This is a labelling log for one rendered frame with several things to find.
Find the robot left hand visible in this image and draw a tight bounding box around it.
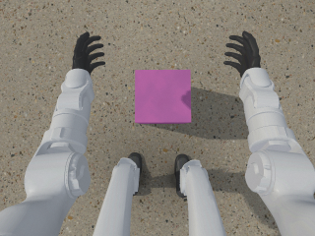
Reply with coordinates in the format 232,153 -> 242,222
72,31 -> 105,75

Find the robot left shin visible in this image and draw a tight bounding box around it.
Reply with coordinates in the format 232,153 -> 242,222
111,157 -> 137,175

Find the robot right upper arm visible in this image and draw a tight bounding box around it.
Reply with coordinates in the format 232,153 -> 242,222
244,149 -> 315,236

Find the robot right hand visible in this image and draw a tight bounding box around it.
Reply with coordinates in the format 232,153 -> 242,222
223,31 -> 261,78

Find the robot right forearm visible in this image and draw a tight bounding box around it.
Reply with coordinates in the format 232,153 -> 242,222
238,67 -> 315,192

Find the robot left upper arm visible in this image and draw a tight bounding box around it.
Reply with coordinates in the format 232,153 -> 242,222
0,151 -> 91,236

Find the robot right thigh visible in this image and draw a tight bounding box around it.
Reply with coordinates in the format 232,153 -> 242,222
180,165 -> 226,236

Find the robot left forearm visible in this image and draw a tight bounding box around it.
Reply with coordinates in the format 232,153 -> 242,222
24,68 -> 95,193

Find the carton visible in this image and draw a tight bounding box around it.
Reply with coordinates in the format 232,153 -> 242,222
135,70 -> 192,124

